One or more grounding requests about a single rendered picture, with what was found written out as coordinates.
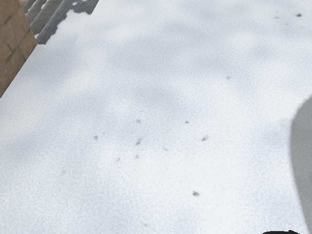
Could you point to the stairs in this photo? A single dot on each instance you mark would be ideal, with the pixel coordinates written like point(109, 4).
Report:
point(38, 13)

